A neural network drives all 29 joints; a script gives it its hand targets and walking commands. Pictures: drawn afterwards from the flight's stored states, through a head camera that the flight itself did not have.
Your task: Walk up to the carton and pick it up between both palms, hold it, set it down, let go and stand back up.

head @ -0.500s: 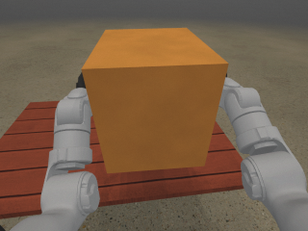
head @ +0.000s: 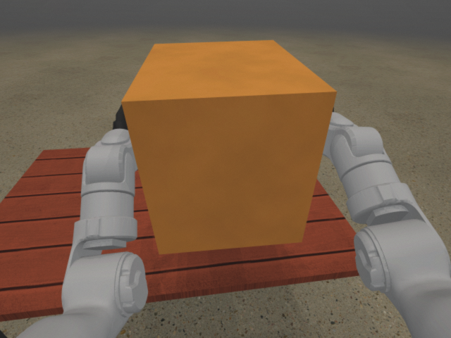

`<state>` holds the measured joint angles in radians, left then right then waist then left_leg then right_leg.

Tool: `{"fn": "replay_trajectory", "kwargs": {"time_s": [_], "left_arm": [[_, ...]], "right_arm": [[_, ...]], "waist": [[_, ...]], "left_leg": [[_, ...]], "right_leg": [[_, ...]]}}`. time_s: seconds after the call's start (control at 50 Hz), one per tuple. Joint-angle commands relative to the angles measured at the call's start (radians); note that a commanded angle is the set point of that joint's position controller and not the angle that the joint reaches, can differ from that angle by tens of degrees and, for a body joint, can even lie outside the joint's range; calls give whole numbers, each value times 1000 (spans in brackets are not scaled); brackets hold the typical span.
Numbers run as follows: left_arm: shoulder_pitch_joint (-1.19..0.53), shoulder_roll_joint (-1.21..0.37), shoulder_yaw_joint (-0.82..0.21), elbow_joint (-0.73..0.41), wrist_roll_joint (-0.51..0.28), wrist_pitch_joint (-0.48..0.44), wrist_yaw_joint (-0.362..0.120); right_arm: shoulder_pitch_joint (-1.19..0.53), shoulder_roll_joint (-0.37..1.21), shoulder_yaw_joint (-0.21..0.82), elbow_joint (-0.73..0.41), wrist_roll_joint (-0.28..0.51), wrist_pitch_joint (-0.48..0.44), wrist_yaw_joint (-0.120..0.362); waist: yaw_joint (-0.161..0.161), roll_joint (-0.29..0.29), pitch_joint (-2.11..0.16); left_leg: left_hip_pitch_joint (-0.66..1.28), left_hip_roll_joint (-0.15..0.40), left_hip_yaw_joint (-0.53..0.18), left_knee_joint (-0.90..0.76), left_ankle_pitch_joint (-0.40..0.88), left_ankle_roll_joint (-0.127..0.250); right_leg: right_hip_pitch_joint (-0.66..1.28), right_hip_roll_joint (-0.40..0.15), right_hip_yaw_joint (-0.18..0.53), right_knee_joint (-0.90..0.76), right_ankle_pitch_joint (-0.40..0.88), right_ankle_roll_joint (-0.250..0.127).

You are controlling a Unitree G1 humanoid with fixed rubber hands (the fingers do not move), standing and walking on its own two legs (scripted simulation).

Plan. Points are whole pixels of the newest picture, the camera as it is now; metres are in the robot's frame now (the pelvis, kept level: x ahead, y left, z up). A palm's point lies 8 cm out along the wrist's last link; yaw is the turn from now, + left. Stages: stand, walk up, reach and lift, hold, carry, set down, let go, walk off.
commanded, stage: hold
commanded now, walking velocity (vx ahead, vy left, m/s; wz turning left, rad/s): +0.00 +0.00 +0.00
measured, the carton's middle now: (222, 135) +0.41 +0.00 +0.24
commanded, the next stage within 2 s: none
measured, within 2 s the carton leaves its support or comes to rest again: neither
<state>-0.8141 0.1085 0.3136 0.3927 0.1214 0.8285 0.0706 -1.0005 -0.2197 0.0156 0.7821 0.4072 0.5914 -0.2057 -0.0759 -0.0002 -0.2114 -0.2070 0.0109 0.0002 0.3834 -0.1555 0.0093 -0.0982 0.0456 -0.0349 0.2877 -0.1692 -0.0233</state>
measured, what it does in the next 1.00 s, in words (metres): stands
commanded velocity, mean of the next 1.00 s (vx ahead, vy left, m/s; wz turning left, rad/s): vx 0.00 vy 0.00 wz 0.00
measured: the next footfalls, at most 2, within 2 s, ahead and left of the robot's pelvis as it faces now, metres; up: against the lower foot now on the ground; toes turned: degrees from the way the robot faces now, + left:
none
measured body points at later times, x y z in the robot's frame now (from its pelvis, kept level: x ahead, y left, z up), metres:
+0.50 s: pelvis +0.00 -0.01 +0.00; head -0.09 +0.01 +0.44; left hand +0.38 +0.18 +0.26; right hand +0.39 -0.16 +0.29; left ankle +0.03 +0.11 -0.75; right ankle -0.01 -0.10 -0.75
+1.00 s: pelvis +0.00 -0.01 +0.00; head -0.09 +0.01 +0.44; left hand +0.38 +0.17 +0.26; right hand +0.39 -0.16 +0.28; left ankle +0.03 +0.11 -0.75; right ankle -0.01 -0.10 -0.75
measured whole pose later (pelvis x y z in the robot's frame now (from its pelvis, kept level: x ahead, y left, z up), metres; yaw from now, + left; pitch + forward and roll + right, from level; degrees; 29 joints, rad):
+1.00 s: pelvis +0.00 -0.01 +0.00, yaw +0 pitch -1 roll -1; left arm -0.82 0.12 0.32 0.42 0.10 0.82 0.07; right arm -1.02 -0.21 0.01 0.80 0.41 0.60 -0.22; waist -0.06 0.00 -0.23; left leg -0.22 0.02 -0.01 0.38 -0.15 0.00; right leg -0.11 0.05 -0.04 0.29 -0.17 -0.03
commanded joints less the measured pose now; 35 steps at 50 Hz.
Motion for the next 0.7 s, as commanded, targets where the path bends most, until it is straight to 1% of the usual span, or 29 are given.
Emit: {"fn": "replay_trajectory", "kwargs": {"time_s": [0.0,0.1,0.12,0.14,0.16,0.18,0.22,0.24,0.26,0.3,0.38,0.5,0.64,0.68], "left_arm": [[-949,-592,-431,-227,-190,-93,-152],[-949,-589,-426,-215,-187,-95,-156],[-937,-603,-431,-225,-204,-94,-147],[-933,-607,-444,-229,-213,-93,-140],[-934,-599,-432,-218,-212,-91,-138],[-926,-596,-429,-217,-212,-89,-138],[-922,-586,-416,-202,-205,-86,-141],[-931,-584,-415,-200,-205,-87,-143],[-938,-579,-409,-193,-203,-88,-146],[-956,-578,-414,-196,-209,-92,-149],[-975,-572,-415,-194,-214,-100,-150],[-952,-566,-407,-194,-207,-100,-157],[-944,-572,-417,-206,-208,-99,-158],[-944,-571,-417,-214,-210,-99,-157]], "right_arm": [[-814,714,234,-324,152,-15,129],[-818,719,233,-325,149,-16,125],[-872,707,238,-356,173,-26,136],[-849,694,231,-337,174,-21,139],[-846,697,231,-331,173,-19,140],[-841,696,231,-331,171,-18,140],[-834,688,221,-308,164,-13,140],[-829,688,211,-292,160,-10,141],[-831,692,208,-284,155,-10,141],[-832,698,200,-275,151,-10,140],[-832,705,195,-266,152,-9,134],[-822,706,202,-287,160,-8,119],[-829,704,213,-317,168,-8,115],[-827,707,219,-323,171,-7,115]], "waist": [[-3,48,-320],[-4,42,-316],[34,63,-361],[15,63,-352],[22,53,-342],[20,41,-343],[21,34,-320],[15,36,-313],[17,34,-306],[9,43,-315],[3,55,-328],[-2,53,-336],[-1,59,-335],[1,53,-339]], "left_leg": [[226,-28,-51,-18,196,-40],[220,-31,-51,-21,184,-35],[235,-23,-55,-14,227,-41],[250,-20,-57,-7,245,-45],[248,-21,-56,-4,244,-42],[248,-20,-56,-6,242,-39],[237,-20,-54,-15,215,-35],[230,-20,-53,-20,197,-35],[221,-21,-52,-23,183,-32],[214,-23,-52,-23,176,-34],[212,-28,-53,-16,187,-38],[212,-34,-55,-11,204,-40],[219,-33,-58,-8,221,-43],[224,-33,-57,-6,229,-42]], "right_leg": [[-4,19,53,-37,221,74],[-2,16,54,-38,221,77],[-23,26,52,-38,199,62],[-38,30,53,-47,190,57],[-43,28,52,-51,180,58],[-40,29,53,-51,185,59],[-45,25,56,-55,171,60],[-49,22,59,-57,156,60],[-51,19,60,-59,147,61],[-43,15,63,-56,158,63],[-30,11,64,-49,191,69],[-1,7,63,-42,244,79],[-3,11,59,-41,245,78],[-1,12,59,-40,251,80]]}}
